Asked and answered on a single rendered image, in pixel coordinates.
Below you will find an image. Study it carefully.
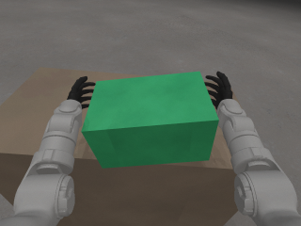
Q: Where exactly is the right robot hand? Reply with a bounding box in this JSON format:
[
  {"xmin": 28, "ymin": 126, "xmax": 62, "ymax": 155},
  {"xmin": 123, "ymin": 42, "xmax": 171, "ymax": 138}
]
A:
[{"xmin": 204, "ymin": 72, "xmax": 233, "ymax": 110}]

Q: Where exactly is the carton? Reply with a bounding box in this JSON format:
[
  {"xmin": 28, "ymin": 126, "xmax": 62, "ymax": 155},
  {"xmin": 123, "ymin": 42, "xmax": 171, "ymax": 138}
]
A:
[{"xmin": 81, "ymin": 72, "xmax": 219, "ymax": 169}]

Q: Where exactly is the pedestal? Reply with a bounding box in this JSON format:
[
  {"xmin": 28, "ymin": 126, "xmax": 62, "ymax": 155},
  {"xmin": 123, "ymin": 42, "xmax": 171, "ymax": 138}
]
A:
[{"xmin": 0, "ymin": 67, "xmax": 242, "ymax": 226}]

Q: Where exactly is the robot left forearm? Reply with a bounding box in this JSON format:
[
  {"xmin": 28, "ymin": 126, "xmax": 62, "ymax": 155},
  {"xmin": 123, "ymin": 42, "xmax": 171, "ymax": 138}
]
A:
[{"xmin": 13, "ymin": 99, "xmax": 83, "ymax": 214}]

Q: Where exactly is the left robot hand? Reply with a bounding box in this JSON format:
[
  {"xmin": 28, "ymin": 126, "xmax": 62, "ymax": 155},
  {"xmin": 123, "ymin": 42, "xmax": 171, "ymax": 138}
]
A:
[{"xmin": 67, "ymin": 76, "xmax": 96, "ymax": 109}]

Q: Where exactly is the robot left upper arm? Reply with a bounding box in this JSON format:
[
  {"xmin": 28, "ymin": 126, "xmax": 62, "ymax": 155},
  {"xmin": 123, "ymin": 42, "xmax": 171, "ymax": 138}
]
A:
[{"xmin": 0, "ymin": 173, "xmax": 75, "ymax": 226}]

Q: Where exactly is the robot right forearm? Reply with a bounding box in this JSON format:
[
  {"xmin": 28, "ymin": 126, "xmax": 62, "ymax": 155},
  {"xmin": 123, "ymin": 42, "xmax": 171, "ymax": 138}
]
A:
[{"xmin": 216, "ymin": 99, "xmax": 298, "ymax": 210}]

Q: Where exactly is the robot right upper arm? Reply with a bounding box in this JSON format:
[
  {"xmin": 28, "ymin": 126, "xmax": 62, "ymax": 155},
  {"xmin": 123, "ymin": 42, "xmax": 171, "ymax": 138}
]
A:
[{"xmin": 234, "ymin": 169, "xmax": 301, "ymax": 226}]

